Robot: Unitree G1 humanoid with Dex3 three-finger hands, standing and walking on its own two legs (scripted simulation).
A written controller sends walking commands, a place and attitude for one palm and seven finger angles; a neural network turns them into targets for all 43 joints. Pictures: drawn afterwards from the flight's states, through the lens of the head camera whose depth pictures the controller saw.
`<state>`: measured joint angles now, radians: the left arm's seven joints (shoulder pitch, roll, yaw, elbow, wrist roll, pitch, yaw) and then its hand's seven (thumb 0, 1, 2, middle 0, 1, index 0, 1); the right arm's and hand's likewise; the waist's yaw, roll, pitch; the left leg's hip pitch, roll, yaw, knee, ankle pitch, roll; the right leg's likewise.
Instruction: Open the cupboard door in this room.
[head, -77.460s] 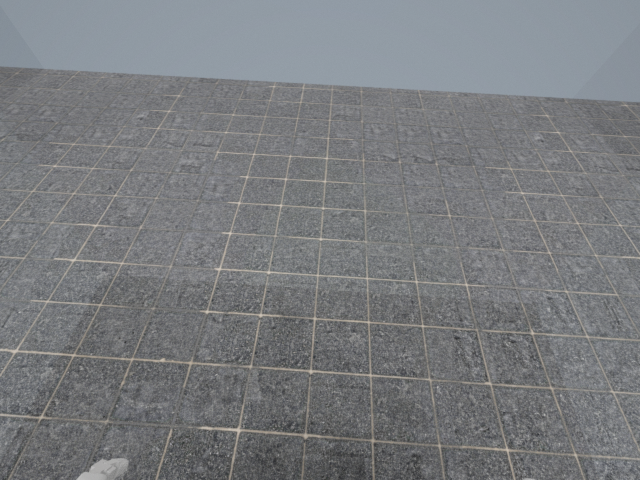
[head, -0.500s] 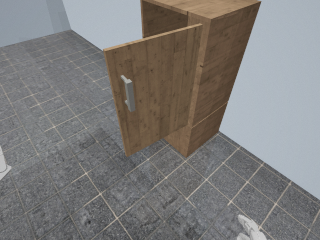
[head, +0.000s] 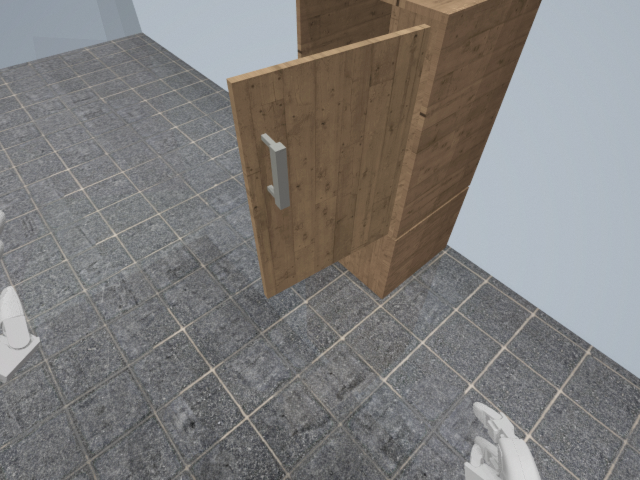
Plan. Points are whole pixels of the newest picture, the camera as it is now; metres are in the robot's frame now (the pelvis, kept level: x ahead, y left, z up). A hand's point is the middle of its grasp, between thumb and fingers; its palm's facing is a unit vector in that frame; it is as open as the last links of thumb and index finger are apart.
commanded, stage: stop stepping back and stand still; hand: left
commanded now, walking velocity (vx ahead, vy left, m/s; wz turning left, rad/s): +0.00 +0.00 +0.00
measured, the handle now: (274, 171) +0.62 +0.12 +0.03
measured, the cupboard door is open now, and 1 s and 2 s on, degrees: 83 83 83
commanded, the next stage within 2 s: let the arm hang, fingers relaxed in 0.44 s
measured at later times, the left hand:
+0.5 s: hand (15, 367) +0.18 +0.28 +0.15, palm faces +0.39 -0.79 -0.47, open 7.4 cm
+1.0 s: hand out of the picture -0.04 +0.19 -0.17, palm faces +0.03 -0.98 -0.20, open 7.1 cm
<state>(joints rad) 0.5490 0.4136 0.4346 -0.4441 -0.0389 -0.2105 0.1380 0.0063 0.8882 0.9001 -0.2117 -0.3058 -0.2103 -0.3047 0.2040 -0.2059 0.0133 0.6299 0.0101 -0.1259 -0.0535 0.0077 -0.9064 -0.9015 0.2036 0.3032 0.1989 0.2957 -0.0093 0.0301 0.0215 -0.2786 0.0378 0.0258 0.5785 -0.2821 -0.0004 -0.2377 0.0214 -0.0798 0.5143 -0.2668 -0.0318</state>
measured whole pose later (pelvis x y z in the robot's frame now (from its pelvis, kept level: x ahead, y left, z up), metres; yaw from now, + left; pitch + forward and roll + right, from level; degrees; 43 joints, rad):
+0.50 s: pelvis -0.02 +0.02 +0.01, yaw -1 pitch -1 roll -1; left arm 0.54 0.38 0.40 -0.42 -0.03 -0.19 0.13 0.01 0.89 0.90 -0.21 -0.31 -0.21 -0.30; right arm 0.20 -0.21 0.01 0.61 0.00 -0.13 -0.08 0.01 -0.91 -0.90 0.20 0.30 0.20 0.30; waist 0.01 0.00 0.04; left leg -0.24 0.01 0.06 0.45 -0.20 0.03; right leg -0.22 0.00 -0.05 0.41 -0.18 0.00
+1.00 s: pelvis -0.03 +0.00 +0.00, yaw +2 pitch -1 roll -1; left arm 0.28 0.22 0.01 1.03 0.01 0.03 0.00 0.00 0.95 0.90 -0.21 -0.30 -0.21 -0.30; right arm 0.27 -0.22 0.00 1.05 -0.03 0.04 0.00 0.01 -0.91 -0.90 0.20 0.30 0.19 0.29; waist 0.00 -0.01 0.09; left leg -0.29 0.00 0.01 0.48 -0.18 0.01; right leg -0.26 -0.01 -0.10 0.46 -0.19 -0.03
